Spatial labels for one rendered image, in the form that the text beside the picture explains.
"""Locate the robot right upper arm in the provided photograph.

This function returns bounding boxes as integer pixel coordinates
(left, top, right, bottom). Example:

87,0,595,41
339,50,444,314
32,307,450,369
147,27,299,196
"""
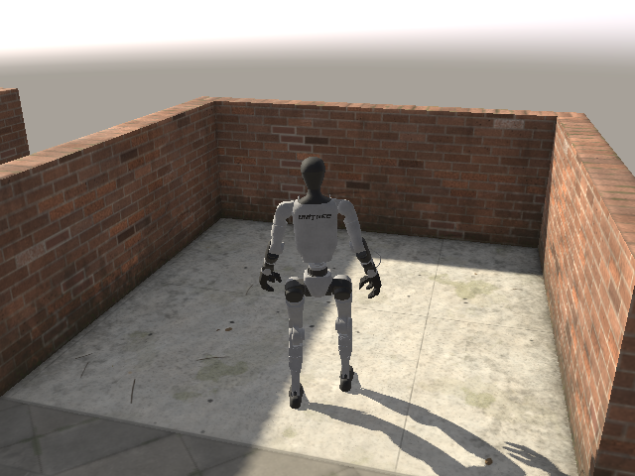
335,198,366,254

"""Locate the right robot forearm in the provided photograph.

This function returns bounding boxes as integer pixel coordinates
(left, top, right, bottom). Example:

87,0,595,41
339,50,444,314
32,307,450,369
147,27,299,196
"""
356,237,378,278

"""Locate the left robot hand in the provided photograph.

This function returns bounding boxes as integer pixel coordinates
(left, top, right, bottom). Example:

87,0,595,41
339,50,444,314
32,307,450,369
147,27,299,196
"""
259,272,282,292

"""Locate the right robot hand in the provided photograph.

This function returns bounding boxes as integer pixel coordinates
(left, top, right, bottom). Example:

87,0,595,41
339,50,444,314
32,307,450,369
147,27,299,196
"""
359,273,382,298

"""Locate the left robot foot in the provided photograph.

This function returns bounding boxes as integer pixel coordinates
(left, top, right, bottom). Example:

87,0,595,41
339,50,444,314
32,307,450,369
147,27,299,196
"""
289,383,304,409

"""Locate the robot left upper arm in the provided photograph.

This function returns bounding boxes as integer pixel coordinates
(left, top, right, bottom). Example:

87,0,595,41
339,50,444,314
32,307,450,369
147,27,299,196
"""
269,200,294,255

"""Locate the humanoid robot head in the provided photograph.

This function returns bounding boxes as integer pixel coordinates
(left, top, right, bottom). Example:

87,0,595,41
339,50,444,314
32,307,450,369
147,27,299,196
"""
298,157,331,204

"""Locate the left robot forearm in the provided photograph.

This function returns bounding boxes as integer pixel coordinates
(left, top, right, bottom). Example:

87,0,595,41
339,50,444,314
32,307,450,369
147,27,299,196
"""
261,240,279,276

